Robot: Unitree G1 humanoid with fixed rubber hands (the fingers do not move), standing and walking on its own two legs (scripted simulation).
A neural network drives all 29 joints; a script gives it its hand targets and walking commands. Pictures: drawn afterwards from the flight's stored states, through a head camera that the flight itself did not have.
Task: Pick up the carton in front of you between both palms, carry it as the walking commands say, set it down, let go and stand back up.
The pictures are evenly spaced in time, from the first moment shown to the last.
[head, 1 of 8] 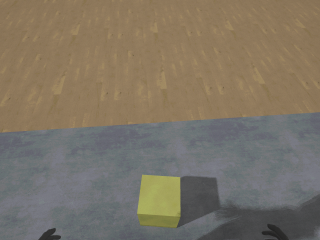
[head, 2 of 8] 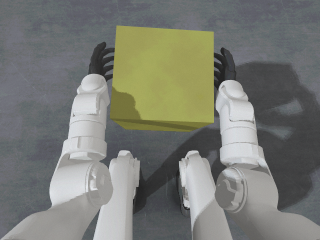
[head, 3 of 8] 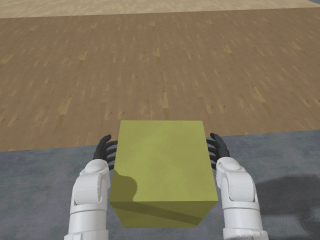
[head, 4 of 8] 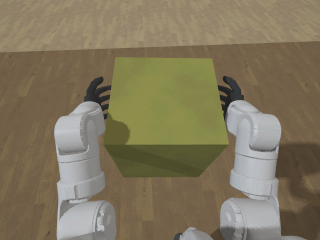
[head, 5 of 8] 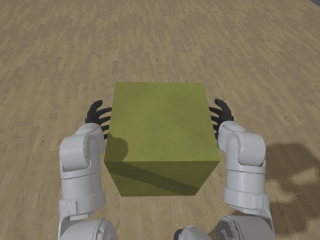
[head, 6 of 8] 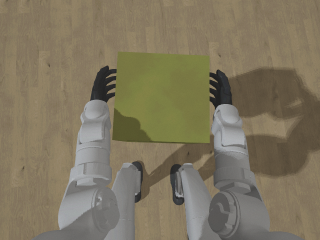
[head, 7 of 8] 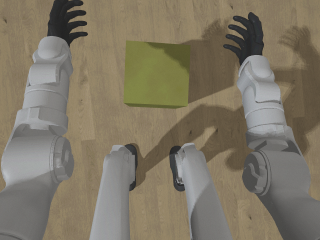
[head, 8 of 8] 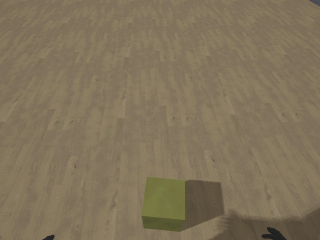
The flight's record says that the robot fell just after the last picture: no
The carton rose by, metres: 0.97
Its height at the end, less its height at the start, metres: +0.24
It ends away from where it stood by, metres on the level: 5.06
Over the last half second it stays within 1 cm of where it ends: yes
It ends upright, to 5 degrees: yes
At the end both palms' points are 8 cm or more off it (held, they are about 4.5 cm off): yes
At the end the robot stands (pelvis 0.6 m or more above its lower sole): yes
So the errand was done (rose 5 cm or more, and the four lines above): yes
